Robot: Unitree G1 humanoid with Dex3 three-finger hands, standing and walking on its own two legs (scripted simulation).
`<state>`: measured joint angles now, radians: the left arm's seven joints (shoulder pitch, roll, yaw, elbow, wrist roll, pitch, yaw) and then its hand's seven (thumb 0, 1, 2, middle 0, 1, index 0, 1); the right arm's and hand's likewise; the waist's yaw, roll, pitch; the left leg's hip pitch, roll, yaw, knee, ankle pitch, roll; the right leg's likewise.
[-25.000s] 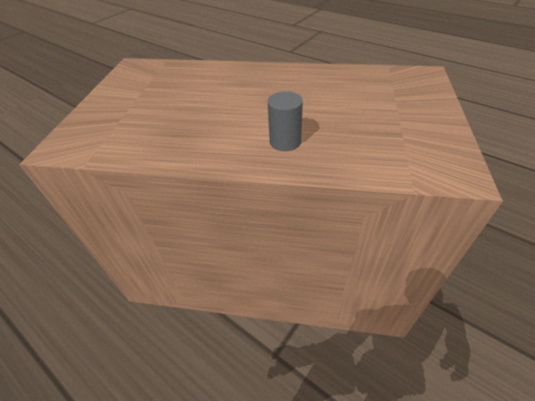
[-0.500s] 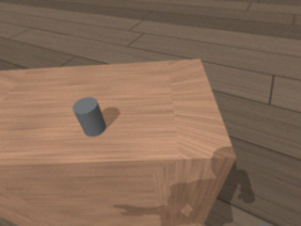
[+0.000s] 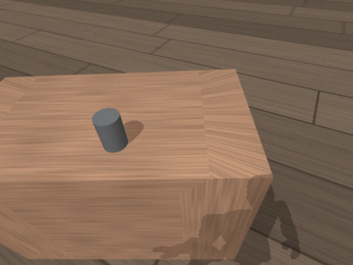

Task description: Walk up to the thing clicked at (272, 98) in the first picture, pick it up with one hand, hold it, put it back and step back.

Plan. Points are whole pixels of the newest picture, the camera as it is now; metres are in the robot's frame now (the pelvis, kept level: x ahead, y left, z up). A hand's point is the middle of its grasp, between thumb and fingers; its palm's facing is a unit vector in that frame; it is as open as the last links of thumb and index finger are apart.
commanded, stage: home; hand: left
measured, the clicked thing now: (111, 130) +0.50 +0.24 +0.03
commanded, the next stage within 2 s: stand in 1.08 s
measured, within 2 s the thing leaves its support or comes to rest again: neither
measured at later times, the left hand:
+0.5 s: hand out of the picture +0.07 +0.26 -0.15, palm faces -0.03 -0.93 -0.36, open 17.7 cm
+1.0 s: hand out of the picture +0.09 +0.25 -0.15, palm faces -0.04 -0.93 -0.35, open 17.6 cm
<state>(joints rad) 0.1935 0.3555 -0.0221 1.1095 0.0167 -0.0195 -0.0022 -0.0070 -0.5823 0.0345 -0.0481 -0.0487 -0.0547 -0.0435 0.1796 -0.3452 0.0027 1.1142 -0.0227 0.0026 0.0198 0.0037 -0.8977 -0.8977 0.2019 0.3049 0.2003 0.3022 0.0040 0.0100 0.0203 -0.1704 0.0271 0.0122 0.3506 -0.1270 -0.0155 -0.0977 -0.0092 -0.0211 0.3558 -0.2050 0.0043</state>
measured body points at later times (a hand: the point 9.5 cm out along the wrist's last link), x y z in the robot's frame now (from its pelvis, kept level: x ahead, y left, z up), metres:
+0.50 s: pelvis +0.01 +0.00 +0.00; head +0.01 +0.00 +0.45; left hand +0.07 +0.31 -0.13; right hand +0.08 -0.30 -0.14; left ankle +0.04 +0.13 -0.75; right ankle +0.00 -0.12 -0.75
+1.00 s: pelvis +0.02 +0.00 +0.00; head +0.03 +0.00 +0.45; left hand +0.10 +0.30 -0.13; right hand +0.09 -0.30 -0.13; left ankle +0.04 +0.13 -0.75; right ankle +0.00 -0.12 -0.75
